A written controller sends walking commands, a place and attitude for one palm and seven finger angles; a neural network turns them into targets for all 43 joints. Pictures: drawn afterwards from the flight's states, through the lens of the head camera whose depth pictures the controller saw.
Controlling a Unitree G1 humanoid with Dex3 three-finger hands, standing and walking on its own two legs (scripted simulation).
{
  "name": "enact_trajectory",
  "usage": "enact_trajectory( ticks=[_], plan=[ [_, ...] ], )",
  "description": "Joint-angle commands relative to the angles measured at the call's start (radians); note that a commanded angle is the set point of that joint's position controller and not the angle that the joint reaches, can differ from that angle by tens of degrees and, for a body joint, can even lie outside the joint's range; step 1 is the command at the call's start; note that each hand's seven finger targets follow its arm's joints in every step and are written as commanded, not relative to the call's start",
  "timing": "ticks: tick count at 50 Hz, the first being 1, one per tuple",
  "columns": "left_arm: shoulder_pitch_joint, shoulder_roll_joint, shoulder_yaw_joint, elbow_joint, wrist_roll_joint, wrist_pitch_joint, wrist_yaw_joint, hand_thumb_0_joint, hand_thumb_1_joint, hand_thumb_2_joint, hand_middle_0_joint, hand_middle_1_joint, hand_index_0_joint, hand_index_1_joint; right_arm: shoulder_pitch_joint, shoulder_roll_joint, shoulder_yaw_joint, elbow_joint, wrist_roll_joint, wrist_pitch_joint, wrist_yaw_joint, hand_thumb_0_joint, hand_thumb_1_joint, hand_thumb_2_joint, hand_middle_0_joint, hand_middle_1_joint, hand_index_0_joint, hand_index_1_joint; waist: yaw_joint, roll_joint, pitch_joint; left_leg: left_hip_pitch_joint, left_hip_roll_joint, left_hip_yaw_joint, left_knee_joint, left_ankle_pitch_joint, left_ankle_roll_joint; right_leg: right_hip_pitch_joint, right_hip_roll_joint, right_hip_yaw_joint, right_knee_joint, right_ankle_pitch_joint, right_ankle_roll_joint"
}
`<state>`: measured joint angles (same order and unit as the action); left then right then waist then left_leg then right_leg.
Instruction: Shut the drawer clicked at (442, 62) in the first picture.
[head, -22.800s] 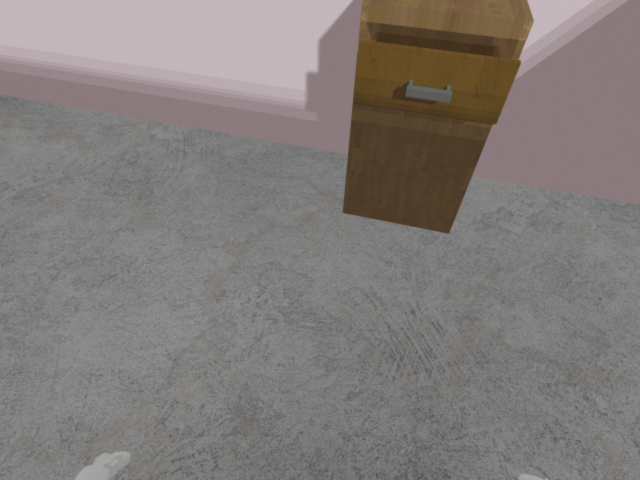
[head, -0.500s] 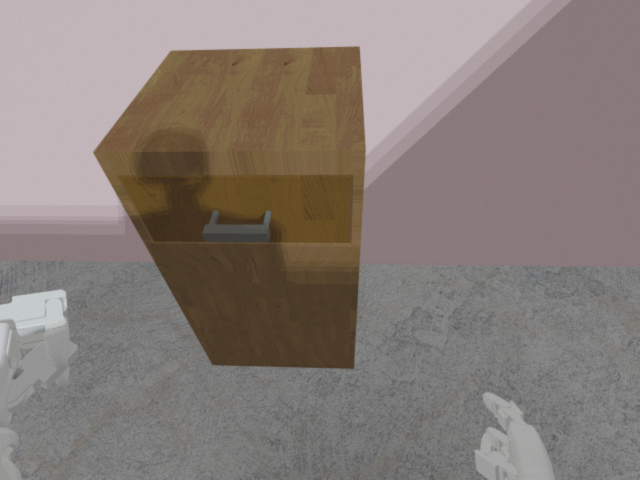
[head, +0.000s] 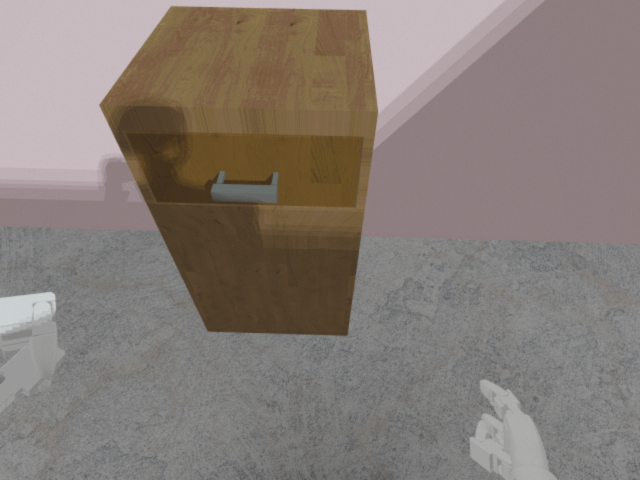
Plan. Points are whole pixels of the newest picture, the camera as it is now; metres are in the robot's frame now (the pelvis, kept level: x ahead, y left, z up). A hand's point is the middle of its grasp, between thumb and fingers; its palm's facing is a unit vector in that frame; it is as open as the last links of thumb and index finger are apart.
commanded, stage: step back with the hand held close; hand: left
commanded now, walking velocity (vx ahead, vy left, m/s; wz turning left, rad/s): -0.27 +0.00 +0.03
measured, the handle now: (246, 185) +0.63 +0.19 -0.04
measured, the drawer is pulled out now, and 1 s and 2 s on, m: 0.00 0.00 0.00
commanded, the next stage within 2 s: stop stepping back and stand still in 0.66 s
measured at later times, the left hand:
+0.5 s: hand out of the picture +0.12 +0.27 +0.17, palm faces +0.38 -0.79 -0.48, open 3.2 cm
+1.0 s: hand out of the picture -0.01 +0.24 +0.19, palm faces +0.41 -0.78 -0.47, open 3.2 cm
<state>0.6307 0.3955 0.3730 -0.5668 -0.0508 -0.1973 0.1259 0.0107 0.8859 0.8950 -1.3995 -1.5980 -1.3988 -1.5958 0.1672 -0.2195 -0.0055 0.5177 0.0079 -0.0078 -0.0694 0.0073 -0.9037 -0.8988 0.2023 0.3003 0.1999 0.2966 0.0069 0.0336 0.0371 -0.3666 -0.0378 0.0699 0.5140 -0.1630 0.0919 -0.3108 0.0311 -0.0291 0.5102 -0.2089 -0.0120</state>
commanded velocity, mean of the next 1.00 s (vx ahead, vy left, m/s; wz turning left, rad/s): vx -0.20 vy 0.03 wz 0.00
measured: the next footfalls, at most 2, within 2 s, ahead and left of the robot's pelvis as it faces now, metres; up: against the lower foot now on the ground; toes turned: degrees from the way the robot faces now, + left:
right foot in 0.80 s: -0.24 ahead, -0.10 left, +0.00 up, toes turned -1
left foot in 1.02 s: -0.15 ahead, +0.11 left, +0.00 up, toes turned -1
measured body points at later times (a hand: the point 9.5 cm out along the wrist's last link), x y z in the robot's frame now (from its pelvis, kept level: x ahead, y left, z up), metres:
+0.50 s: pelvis -0.08 +0.01 +0.00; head -0.04 +0.05 +0.44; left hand +0.09 +0.31 +0.20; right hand +0.09 -0.23 -0.08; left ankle +0.03 +0.08 -0.73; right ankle -0.11 -0.13 -0.67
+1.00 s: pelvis -0.18 -0.01 +0.00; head -0.21 -0.01 +0.45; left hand -0.04 +0.28 +0.21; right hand -0.07 -0.26 -0.10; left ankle -0.13 +0.10 -0.72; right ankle -0.31 -0.10 -0.73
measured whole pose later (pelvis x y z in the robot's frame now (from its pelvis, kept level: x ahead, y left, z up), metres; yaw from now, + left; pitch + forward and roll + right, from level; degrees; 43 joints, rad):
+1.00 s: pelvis -0.18 -0.01 +0.00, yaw -3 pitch +1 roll +1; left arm 0.70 0.43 0.46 -0.60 -0.07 -0.23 0.13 0.01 0.88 0.89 -1.41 -1.60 -1.41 -1.60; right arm 0.31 -0.21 0.00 0.67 0.01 -0.04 -0.07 0.01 -0.90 -0.90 0.20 0.30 0.20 0.30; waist 0.02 -0.03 -0.11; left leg -0.44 0.01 0.04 0.71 -0.23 0.01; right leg -0.05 0.02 -0.03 0.47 -0.44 -0.04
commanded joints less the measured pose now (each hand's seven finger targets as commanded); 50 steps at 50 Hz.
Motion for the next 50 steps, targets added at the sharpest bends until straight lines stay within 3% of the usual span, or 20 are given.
enact_trajectory(
  ticks=[1,7,9,11,13,15,17,19,20,22,26,30,37,39,41,42,43,44,47,50],
  plan=[
    [-0.016,0.146,0.128,-0.229,0.020,-0.077,0.023,0.000,0.900,0.900,-1.400,-1.600,-1.400,-1.600,-0.068,-0.147,-0.052,-0.154,-0.006,-0.073,-0.015,0.000,-0.900,-0.900,0.200,0.300,0.200,0.300,-0.005,0.069,-0.099,-0.339,0.223,-0.286,-0.305,-0.470,0.029,0.328,-0.001,0.091,0.119,0.016,0.024],
    [-0.035,0.145,0.140,-0.249,0.031,-0.091,0.023,0.000,0.900,0.900,-1.400,-1.600,-1.400,-1.600,-0.049,-0.145,-0.060,-0.153,-0.011,-0.090,-0.012,0.000,-0.900,-0.900,0.200,0.300,0.200,0.300,-0.010,0.025,-0.094,-0.388,0.188,-0.250,-0.205,-0.498,0.025,0.292,-0.021,0.175,0.092,-0.057,-0.002],
    [-0.046,0.149,0.138,-0.252,0.029,-0.100,0.024,0.000,0.900,0.900,-1.400,-1.600,-1.400,-1.600,-0.039,-0.143,-0.064,-0.143,-0.015,-0.086,-0.004,0.000,-0.900,-0.900,0.200,0.300,0.200,0.300,-0.019,-0.024,-0.077,-0.299,0.129,-0.212,-0.069,-0.453,-0.002,0.136,-0.087,0.285,-0.046,-0.183,-0.036],
    [-0.074,0.150,0.115,-0.266,0.017,-0.107,0.033,0.000,0.900,0.900,-1.400,-1.600,-1.400,-1.600,-0.019,-0.125,-0.064,-0.117,-0.017,-0.082,0.007,0.000,-0.900,-0.900,0.200,0.300,0.200,0.300,-0.030,-0.133,-0.081,-0.075,0.055,-0.153,0.162,-0.302,-0.061,-0.115,-0.221,0.396,-0.223,-0.294,-0.099],
    [-0.071,0.152,0.108,-0.249,0.010,-0.114,0.048,0.000,0.900,0.900,-1.400,-1.600,-1.400,-1.600,-0.012,-0.109,-0.066,-0.096,-0.015,-0.072,0.016,0.000,-0.900,-0.900,0.200,0.300,0.200,0.300,-0.041,-0.191,-0.110,0.064,0.030,-0.121,0.302,-0.210,-0.081,-0.213,-0.294,0.373,-0.268,-0.225,-0.129],
    [-0.062,0.174,0.130,-0.252,0.008,-0.112,0.058,0.000,0.900,0.900,-1.400,-1.600,-1.400,-1.600,-0.018,-0.108,-0.066,-0.092,-0.010,-0.064,0.011,0.000,-0.900,-0.900,0.200,0.300,0.200,0.300,-0.043,-0.156,-0.137,0.080,0.027,-0.112,0.233,-0.189,-0.078,-0.180,-0.265,0.291,-0.222,-0.114,-0.108],
    [-0.032,0.179,0.135,-0.268,0.004,-0.111,0.055,0.000,0.900,0.900,-1.400,-1.600,-1.400,-1.600,-0.038,-0.117,-0.061,-0.094,-0.005,-0.056,0.003,0.000,-0.900,-0.900,0.200,0.300,0.200,0.300,-0.036,-0.032,-0.094,0.026,0.072,-0.182,-0.038,-0.183,-0.053,-0.140,-0.141,0.180,-0.107,-0.129,-0.040],
    [-0.025,0.205,0.175,-0.293,0.024,-0.128,0.055,0.000,0.900,0.900,-1.400,-1.600,-1.400,-1.600,-0.063,-0.132,-0.061,-0.106,-0.009,-0.081,-0.009,0.000,-0.900,-0.900,0.200,0.300,0.200,0.300,-0.021,0.234,-0.121,-0.252,0.279,-0.408,-0.276,-0.246,0.039,0.117,0.036,0.061,0.256,-0.040,0.027],
    [-0.022,0.224,0.197,-0.289,0.034,-0.129,0.048,0.000,0.900,0.900,-1.400,-1.600,-1.400,-1.600,-0.065,-0.119,-0.062,-0.103,-0.020,-0.099,-0.008,0.000,-0.900,-0.900,0.200,0.300,0.200,0.300,-0.018,0.290,-0.154,-0.318,0.364,-0.506,-0.386,-0.376,0.072,0.162,0.069,0.075,0.475,-0.176,0.028],
    [-0.053,0.215,0.206,-0.318,0.038,-0.135,0.047,0.000,0.900,0.900,-1.400,-1.600,-1.400,-1.600,-0.046,-0.121,-0.070,-0.097,-0.031,-0.122,0.003,0.000,-0.900,-0.900,0.200,0.300,0.200,0.300,-0.021,0.188,-0.132,-0.389,0.406,-0.519,-0.418,-0.511,0.102,0.144,0.079,0.133,0.736,-0.208,0.027],
    [0.028,0.156,0.144,-0.337,0.006,-0.123,0.048,0.000,0.900,0.900,-1.400,-1.600,-1.400,-1.600,-0.036,-0.112,-0.072,-0.059,-0.031,-0.156,0.018,0.000,-0.900,-0.900,0.200,0.300,0.200,0.300,-0.004,0.052,-0.202,0.044,0.308,-0.356,-0.295,-0.189,0.049,-0.088,0.043,0.065,0.532,-0.284,0.031],
    [0.007,0.137,0.099,-0.345,-0.007,-0.128,0.031,0.000,0.900,0.900,-1.400,-1.600,-1.400,-1.600,-0.014,-0.105,-0.054,-0.005,-0.042,-0.182,0.022,0.000,-0.900,-0.900,0.200,0.300,0.200,0.300,-0.017,0.218,-0.254,0.272,0.247,-0.287,-0.367,-0.115,-0.022,-0.084,0.065,0.000,0.273,-0.358,0.017],
    [0.029,0.233,0.181,-0.388,-0.048,-0.146,0.002,0.000,0.900,0.900,-1.400,-1.600,-1.400,-1.600,-0.006,-0.084,-0.046,-0.001,-0.058,-0.156,0.041,0.000,-0.900,-0.900,0.200,0.300,0.200,0.300,0.003,0.262,-0.385,0.409,0.195,-0.143,-0.295,0.220,-0.131,0.082,0.089,-0.060,-0.129,-0.265,-0.032],
    [0.072,0.278,0.233,-0.390,-0.060,-0.154,-0.002,0.000,0.900,0.900,-1.400,-1.600,-1.400,-1.600,-0.024,-0.080,-0.040,-0.024,-0.043,-0.127,0.040,0.000,-0.900,-0.900,0.200,0.300,0.200,0.300,0.003,0.129,-0.336,0.409,0.118,-0.058,-0.099,0.038,-0.122,0.029,-0.020,-0.003,-0.341,-0.112,-0.041],
    [0.119,0.317,0.288,-0.380,-0.077,-0.128,0.015,0.000,0.900,0.900,-1.400,-1.600,-1.400,-1.600,-0.070,-0.078,-0.021,-0.057,-0.026,-0.095,0.030,0.000,-0.900,-0.900,0.200,0.300,0.200,0.300,0.001,-0.107,-0.227,0.297,0.025,-0.040,0.272,-0.109,-0.127,-0.181,-0.279,0.149,-0.407,-0.124,-0.098],
    [0.079,0.295,0.272,-0.362,-0.081,-0.106,0.019,0.000,0.900,0.900,-1.400,-1.600,-1.400,-1.600,-0.092,-0.088,-0.029,-0.065,-0.011,-0.092,0.024,0.000,-0.900,-0.900,0.200,0.300,0.200,0.300,0.011,-0.191,-0.159,0.133,0.008,-0.089,0.478,-0.183,-0.131,-0.222,-0.375,0.237,-0.389,-0.195,-0.148],
    [0.090,0.228,0.234,-0.303,-0.060,-0.088,0.013,0.000,0.900,0.900,-1.400,-1.600,-1.400,-1.600,-0.084,-0.102,-0.047,-0.054,0.001,-0.089,0.025,0.000,-0.900,-0.900,0.200,0.300,0.200,0.300,0.001,-0.225,-0.058,-0.088,0.023,-0.130,0.554,-0.153,-0.120,-0.129,-0.339,0.213,-0.317,-0.037,-0.149],
    [0.095,0.210,0.247,-0.244,-0.048,-0.067,0.014,0.000,0.900,0.900,-1.400,-1.600,-1.400,-1.600,-0.082,-0.079,-0.045,-0.039,0.014,-0.077,0.023,0.000,-0.900,-0.900,0.200,0.300,0.200,0.300,-0.019,-0.157,-0.044,-0.176,0.064,-0.122,0.541,-0.108,-0.111,-0.055,-0.315,0.146,-0.251,0.077,-0.138],
    [-0.034,0.168,0.165,-0.100,-0.019,-0.041,0.030,0.000,0.900,0.900,-1.400,-1.600,-1.400,-1.600,-0.100,-0.075,-0.023,-0.034,0.013,-0.088,-0.007,0.000,-0.900,-0.900,0.200,0.300,0.200,0.300,-0.021,-0.096,0.032,-0.071,0.079,-0.042,0.197,-0.109,-0.090,0.022,-0.260,0.108,-0.201,0.194,-0.102],
    [-0.161,0.092,0.037,0.000,0.003,-0.033,0.035,0.000,0.900,0.900,-1.400,-1.600,-1.400,-1.600,-0.064,-0.120,-0.036,0.000,0.012,-0.125,-0.019,0.000,-0.900,-0.900,0.200,0.300,0.200,0.300,-0.030,-0.120,0.031,0.133,0.039,-0.011,-0.006,-0.050,-0.039,-0.004,-0.215,0.088,-0.100,0.270,0.007]
  ],
)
